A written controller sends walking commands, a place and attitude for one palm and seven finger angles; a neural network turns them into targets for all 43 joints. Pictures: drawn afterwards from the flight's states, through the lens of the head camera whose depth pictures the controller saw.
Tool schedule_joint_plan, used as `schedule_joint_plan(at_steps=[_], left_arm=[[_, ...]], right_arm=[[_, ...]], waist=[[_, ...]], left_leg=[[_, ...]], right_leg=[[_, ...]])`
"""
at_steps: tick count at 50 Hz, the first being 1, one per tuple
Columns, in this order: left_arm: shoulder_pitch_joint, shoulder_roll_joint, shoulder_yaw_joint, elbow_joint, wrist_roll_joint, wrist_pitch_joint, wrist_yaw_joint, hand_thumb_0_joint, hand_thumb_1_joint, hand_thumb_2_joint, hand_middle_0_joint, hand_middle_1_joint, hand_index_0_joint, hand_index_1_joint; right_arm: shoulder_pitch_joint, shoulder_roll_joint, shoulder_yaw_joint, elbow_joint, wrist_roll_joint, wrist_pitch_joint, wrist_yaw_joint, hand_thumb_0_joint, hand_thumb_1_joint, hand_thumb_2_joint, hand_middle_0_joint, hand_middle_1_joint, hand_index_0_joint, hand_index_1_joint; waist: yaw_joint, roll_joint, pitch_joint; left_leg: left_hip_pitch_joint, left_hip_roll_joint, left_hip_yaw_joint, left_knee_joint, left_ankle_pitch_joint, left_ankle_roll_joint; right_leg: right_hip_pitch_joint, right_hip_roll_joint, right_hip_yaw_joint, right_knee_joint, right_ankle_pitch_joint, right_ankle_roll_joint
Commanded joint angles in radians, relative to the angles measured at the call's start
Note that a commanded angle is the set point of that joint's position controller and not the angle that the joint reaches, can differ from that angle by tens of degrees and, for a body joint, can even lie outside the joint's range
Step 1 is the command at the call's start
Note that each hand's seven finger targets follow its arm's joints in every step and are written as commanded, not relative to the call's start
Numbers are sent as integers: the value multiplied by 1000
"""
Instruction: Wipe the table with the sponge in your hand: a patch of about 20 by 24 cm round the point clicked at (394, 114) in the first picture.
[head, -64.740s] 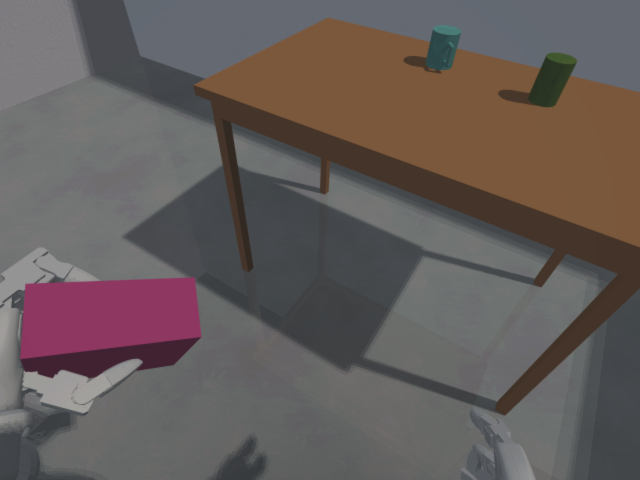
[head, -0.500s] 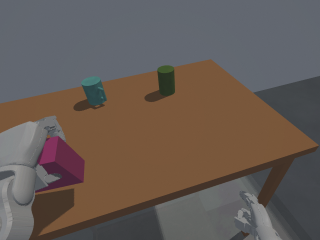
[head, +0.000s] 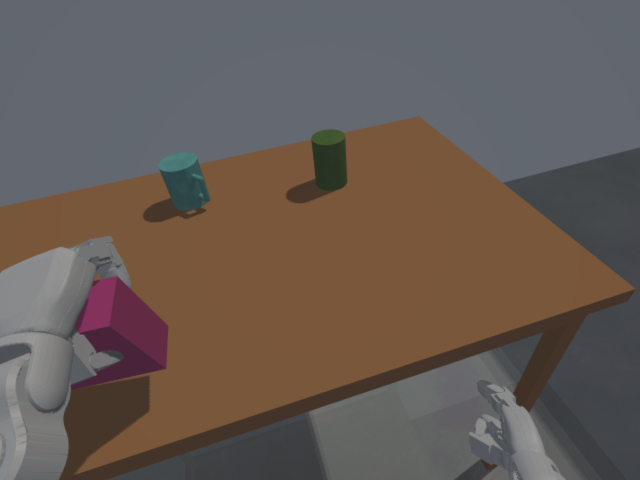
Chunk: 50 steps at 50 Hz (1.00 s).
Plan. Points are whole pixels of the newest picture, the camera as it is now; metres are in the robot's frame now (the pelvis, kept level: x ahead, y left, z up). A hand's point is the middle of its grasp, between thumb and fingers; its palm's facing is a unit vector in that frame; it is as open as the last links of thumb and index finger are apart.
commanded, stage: bring the sponge back beside the body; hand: left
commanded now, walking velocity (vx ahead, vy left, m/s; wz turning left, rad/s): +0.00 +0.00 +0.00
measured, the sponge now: (101, 344) +0.20 +0.30 +0.11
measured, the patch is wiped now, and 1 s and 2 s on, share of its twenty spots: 0.95 0.95 0.95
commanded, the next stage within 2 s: step back with the hand held close in 0.02 s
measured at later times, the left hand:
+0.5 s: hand (111, 267) +0.21 +0.24 +0.24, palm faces +0.42 -0.80 -0.43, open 9.7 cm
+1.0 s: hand (46, 308) +0.16 +0.27 +0.23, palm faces +0.54 -0.77 -0.34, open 9.7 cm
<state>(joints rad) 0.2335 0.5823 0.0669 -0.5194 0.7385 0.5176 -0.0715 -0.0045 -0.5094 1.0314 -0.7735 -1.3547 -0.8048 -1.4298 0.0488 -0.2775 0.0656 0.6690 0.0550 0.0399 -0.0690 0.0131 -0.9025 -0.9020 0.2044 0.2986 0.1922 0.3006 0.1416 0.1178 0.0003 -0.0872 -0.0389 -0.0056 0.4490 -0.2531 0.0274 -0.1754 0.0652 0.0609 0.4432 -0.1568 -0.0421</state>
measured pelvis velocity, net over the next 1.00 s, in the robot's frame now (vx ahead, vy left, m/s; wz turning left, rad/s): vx -0.04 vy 0.02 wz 0.04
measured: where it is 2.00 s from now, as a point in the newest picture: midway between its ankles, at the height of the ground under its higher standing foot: outside the picture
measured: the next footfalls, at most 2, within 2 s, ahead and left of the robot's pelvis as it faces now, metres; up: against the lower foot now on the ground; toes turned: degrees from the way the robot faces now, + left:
right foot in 1.42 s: -0.10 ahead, -0.13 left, +0.00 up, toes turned +0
left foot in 1.72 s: -0.09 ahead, +0.13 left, +0.00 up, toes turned +1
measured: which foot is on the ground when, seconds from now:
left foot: down 0.00-1.00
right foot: down 0.00-1.00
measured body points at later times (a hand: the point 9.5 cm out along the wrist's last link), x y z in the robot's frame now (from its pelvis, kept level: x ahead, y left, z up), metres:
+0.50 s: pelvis +0.00 +0.01 -0.01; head +0.00 +0.01 +0.44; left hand +0.18 +0.28 +0.26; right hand +0.15 -0.24 -0.10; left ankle +0.00 +0.10 -0.74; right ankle +0.06 -0.09 -0.74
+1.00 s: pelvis -0.04 +0.02 -0.02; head -0.05 +0.02 +0.43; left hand +0.12 +0.31 +0.25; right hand +0.16 -0.21 -0.09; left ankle +0.00 +0.10 -0.74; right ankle +0.06 -0.09 -0.74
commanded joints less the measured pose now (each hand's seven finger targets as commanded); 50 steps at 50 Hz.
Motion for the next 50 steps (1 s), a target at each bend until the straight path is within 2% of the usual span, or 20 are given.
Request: schedule_joint_plan(at_steps=[1,6,7,8,9,10,11,12,13,15,18,19,22,24,32,37,38,40,43,50], left_arm=[[-135,216,152,-171,29,-12,44,0,100,1300,-1200,-1600,-1200,-1600],[-158,232,162,-172,39,-16,49,0,100,1300,-1200,-1600,-1200,-1600],[-186,138,66,35,60,5,47,0,100,1300,-1200,-1600,-1200,-1600],[-473,21,284,-226,-739,-268,118,0,100,1300,-1200,-1600,-1200,-1600],[-179,105,339,-39,-748,-362,144,0,100,1300,-1200,-1600,-1200,-1600],[-91,23,277,-41,-754,-395,146,0,100,1300,-1200,-1600,-1200,-1600],[-92,83,375,-173,-783,-444,167,0,100,1300,-1200,-1600,-1200,-1600],[-94,83,384,-300,-796,-494,179,0,100,1300,-1200,-1600,-1200,-1600],[-93,156,459,-405,-810,-545,199,0,100,1300,-1200,-1600,-1200,-1600],[40,102,473,-468,-825,-603,223,0,100,1300,-1200,-1600,-1200,-1600],[136,131,556,-464,-828,-650,245,0,100,1300,-1200,-1600,-1200,-1600],[149,77,523,-434,-830,-663,245,0,100,1300,-1200,-1600,-1200,-1600],[157,44,510,-307,-837,-666,240,0,100,1300,-1200,-1600,-1200,-1600],[154,22,494,-222,-837,-666,234,0,100,1300,-1200,-1600,-1200,-1600],[120,25,461,-288,-820,-692,221,0,100,1300,-1200,-1600,-1200,-1600],[115,65,512,-449,-797,-726,240,0,100,1300,-1200,-1600,-1200,-1600],[106,96,545,-470,-788,-735,245,0,100,1300,-1200,-1600,-1200,-1600],[97,63,537,-441,-786,-738,245,0,100,1300,-1200,-1600,-1200,-1600],[65,36,520,-348,-793,-728,239,0,100,1300,-1200,-1600,-1200,-1600],[-52,-15,412,-197,-794,-700,226,0,100,1300,-1200,-1600,-1200,-1600]], right_arm=[[-298,-83,-32,-229,1,-81,5,0,-900,-900,200,300,200,300],[-287,-86,-34,-225,-1,-78,3,0,-900,-900,200,300,200,300],[-263,-93,-28,-195,3,-68,-9,0,-900,-900,200,300,200,300],[-61,-45,-28,-419,17,-73,3,0,-900,-900,200,300,200,300],[-2,-70,-19,-316,-23,-81,-10,0,-900,-900,200,300,200,300],[-19,-44,-23,-308,-20,-79,-4,0,-900,-900,200,300,200,300],[36,-62,-39,-311,-18,-67,-6,0,-900,-900,200,300,200,300],[32,-59,-36,-307,-25,-69,-10,0,-900,-900,200,300,200,300],[22,-71,-36,-310,-35,-77,-11,0,-900,-900,200,300,200,300],[16,-76,-49,-300,-40,-81,-10,0,-900,-900,200,300,200,300],[13,-80,-61,-284,-44,-87,-6,0,-900,-900,200,300,200,300],[31,-69,-62,-262,-45,-82,-5,0,-900,-900,200,300,200,300],[61,-79,-88,-250,-31,-72,-4,0,-900,-900,200,300,200,300],[67,-85,-96,-242,-27,-68,-7,0,-900,-900,200,300,200,300],[33,-90,-97,-270,-23,-85,-10,0,-900,-900,200,300,200,300],[31,-86,-97,-273,-40,-113,-9,0,-900,-900,200,300,200,300],[25,-96,-101,-279,-42,-120,-11,0,-900,-900,200,300,200,300],[53,-91,-105,-269,-45,-125,-12,0,-900,-900,200,300,200,300],[61,-96,-112,-263,-43,-124,-14,0,-900,-900,200,300,200,300],[53,-82,-98,-255,-26,-109,-15,0,-900,-900,200,300,200,300]], waist=[[22,-56,-122],[19,-66,-119],[-20,-115,-5],[-153,-232,192],[-119,-339,19],[-124,-330,0],[-122,-312,-71],[-131,-200,-135],[-127,-87,-187],[-122,74,-249],[-122,75,-220],[-131,42,-223],[-151,-66,-226],[-153,-98,-199],[-152,-124,-126],[-145,-25,-160],[-142,36,-171],[-146,40,-179],[-153,17,-154],[-170,-162,-37]], left_leg=[[-97,25,-95,-82,95,10],[-94,25,-96,-80,93,11],[-125,25,-79,-89,41,6],[-101,21,-106,-21,-200,27],[-75,20,-110,42,-194,45],[-50,8,-95,70,-146,42],[-30,25,-96,107,-118,38],[-23,40,-88,99,-63,34],[-28,54,-103,70,-40,31],[-109,112,-160,5,24,36],[-220,139,-193,-8,64,29],[-237,153,-195,1,102,29],[-207,162,-182,53,230,11],[-207,172,-190,37,239,12],[-332,144,-190,24,-85,32],[-441,163,-226,-25,-208,57],[-468,170,-239,-47,-241,63],[-517,187,-248,-53,-251,70],[-481,171,-228,-18,-263,54],[-396,136,-187,113,-331,34]], right_leg=[[98,-47,118,-98,-63,-32],[88,-44,124,-100,-74,-33],[2,-37,107,-126,-125,-29],[-266,-56,208,-256,-266,-9],[-267,-93,201,-245,-307,-29],[-286,-111,201,-224,-288,-40],[-252,-164,204,-217,-244,-35],[-205,-198,210,-170,-145,-41],[-163,-200,229,-124,-80,-44],[-62,-179,158,-3,58,-29],[-34,-167,129,65,150,-16],[-23,-164,107,84,188,-10],[-59,-176,116,90,288,-1],[-89,-154,86,91,223,11],[-121,-169,118,35,64,3],[-40,-142,105,114,36,10],[-15,-130,102,141,30,11],[30,-109,80,196,68,19],[-50,-116,101,174,26,10],[-309,-180,179,-26,-208,-9]])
